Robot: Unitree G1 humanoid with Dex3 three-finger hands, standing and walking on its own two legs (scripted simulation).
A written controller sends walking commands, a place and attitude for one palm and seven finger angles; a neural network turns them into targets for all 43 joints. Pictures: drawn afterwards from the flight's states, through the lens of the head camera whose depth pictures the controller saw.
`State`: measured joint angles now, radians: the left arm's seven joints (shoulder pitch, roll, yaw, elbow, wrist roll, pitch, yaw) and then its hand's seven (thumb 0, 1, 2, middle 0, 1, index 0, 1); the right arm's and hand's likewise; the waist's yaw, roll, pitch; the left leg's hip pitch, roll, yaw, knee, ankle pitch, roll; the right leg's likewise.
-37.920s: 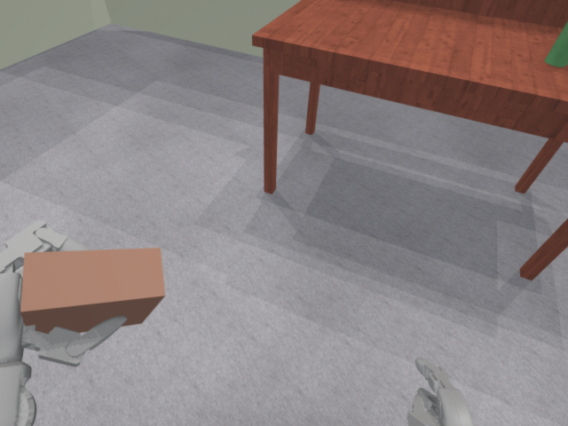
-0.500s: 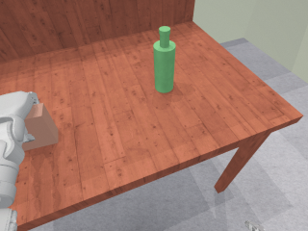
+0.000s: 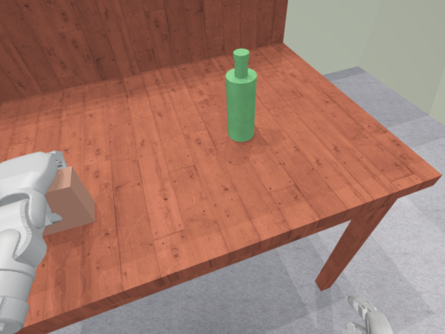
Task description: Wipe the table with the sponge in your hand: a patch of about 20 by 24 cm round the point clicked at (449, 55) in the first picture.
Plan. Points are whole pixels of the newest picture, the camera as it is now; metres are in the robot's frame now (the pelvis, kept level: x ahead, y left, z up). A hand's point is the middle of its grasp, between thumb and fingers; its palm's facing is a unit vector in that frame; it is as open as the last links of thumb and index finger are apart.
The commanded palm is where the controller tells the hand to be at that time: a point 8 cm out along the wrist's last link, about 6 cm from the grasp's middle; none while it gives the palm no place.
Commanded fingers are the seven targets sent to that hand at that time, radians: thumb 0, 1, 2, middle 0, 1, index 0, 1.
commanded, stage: wipe back along the first lane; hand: left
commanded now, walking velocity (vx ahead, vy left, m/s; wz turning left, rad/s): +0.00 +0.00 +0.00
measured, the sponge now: (53, 209) +0.31 +0.36 +0.05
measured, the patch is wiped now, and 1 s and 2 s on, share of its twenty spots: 0.90 1.00 1.00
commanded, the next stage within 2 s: lift the sponge slowly off the table in 0.80 s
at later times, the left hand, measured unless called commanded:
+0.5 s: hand (42, 219) +0.26 +0.33 +0.10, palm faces +0.01 -0.04 -1.00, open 9.6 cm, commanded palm +0.22 +0.32 +0.13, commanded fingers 0.00 0.10 1.30 -1.20 -1.60 -1.20 -1.60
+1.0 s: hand (40, 247) +0.21 +0.31 +0.10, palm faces +0.04 -0.04 -1.00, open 9.6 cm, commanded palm +0.19 +0.30 +0.14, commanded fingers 0.00 0.10 1.30 -1.20 -1.60 -1.20 -1.60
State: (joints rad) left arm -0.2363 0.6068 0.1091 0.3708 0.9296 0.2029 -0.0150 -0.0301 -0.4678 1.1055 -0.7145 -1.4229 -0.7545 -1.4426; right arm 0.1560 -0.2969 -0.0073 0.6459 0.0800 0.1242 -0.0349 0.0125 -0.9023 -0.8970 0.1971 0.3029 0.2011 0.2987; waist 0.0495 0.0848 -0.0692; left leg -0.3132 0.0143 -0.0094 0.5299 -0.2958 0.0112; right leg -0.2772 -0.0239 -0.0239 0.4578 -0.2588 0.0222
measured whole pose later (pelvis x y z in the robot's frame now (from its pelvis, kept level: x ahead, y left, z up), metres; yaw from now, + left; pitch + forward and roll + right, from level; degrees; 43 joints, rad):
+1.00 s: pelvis -0.01 -0.01 +0.00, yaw +0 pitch +0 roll -1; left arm 0.17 0.53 0.04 -0.14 0.91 0.34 0.01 -0.01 -0.47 1.10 -0.72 -1.41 -0.76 -1.44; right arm 0.10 -0.27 0.03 0.62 0.06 0.06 -0.04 0.01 -0.90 -0.90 0.20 0.30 0.20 0.30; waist 0.11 0.11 -0.05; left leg -0.23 0.01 -0.01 0.52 -0.29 0.00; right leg -0.20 -0.03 -0.03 0.48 -0.27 0.02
